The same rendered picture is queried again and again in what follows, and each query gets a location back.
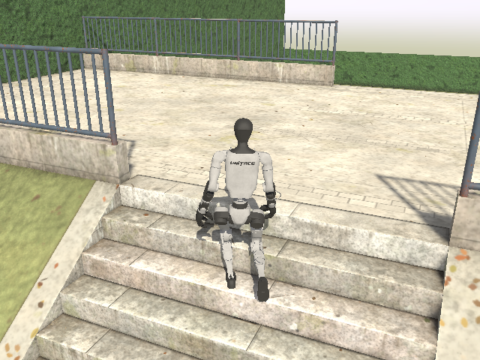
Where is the left robot hand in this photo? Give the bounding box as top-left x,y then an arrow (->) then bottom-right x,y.
196,209 -> 213,228

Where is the robot right forearm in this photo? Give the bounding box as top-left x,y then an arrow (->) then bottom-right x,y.
265,182 -> 276,208

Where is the robot left forearm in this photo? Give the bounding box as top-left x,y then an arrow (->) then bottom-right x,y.
198,181 -> 214,214

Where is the robot right upper arm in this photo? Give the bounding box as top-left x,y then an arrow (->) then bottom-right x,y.
258,151 -> 274,193

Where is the right robot hand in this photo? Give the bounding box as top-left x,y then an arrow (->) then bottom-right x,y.
259,204 -> 276,219

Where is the robot left foot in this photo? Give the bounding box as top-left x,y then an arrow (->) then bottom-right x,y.
226,272 -> 236,289

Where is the robot left upper arm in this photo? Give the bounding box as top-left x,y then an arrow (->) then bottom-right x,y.
207,150 -> 227,192

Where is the right robot shin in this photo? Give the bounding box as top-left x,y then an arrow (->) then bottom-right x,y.
253,241 -> 265,279

